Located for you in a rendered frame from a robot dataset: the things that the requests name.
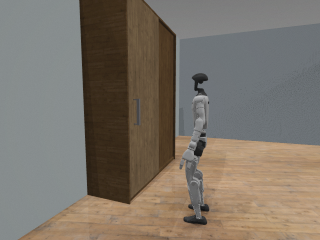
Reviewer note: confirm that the left robot foot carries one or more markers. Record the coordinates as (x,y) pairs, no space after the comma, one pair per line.
(193,220)

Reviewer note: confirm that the wardrobe door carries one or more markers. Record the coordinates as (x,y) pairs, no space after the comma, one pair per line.
(166,66)
(143,84)

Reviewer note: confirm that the left robot forearm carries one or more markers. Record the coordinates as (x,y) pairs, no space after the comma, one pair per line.
(198,129)

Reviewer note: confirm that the left robot hand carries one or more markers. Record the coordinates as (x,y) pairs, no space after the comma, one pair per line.
(188,155)

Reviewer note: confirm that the right robot shin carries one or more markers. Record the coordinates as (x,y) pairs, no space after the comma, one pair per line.
(201,192)

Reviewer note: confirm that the robot left upper arm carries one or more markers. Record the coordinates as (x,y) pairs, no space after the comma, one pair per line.
(200,108)

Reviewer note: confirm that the handle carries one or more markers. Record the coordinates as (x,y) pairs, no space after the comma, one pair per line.
(138,111)

